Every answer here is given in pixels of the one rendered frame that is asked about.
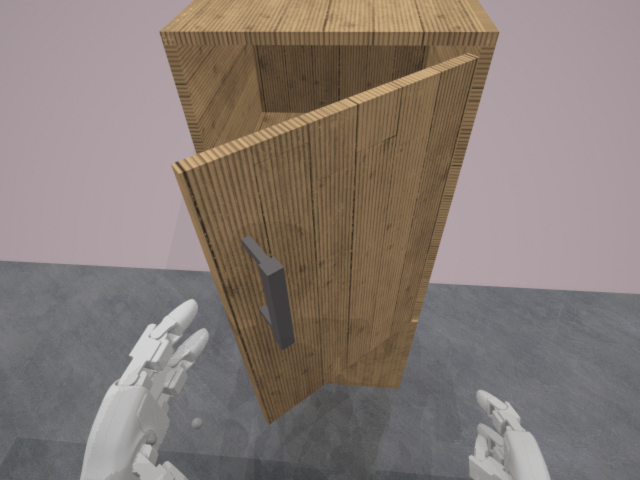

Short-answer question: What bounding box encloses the cupboard door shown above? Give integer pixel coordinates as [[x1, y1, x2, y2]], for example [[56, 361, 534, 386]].
[[171, 53, 480, 425]]

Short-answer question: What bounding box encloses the right robot hand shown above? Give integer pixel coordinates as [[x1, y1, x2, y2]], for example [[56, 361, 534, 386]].
[[469, 390, 551, 480]]

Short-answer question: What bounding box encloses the handle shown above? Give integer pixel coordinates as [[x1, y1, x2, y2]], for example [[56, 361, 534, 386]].
[[241, 235, 295, 350]]

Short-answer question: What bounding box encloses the left robot hand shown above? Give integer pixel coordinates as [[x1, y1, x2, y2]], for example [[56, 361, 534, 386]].
[[80, 299, 209, 480]]

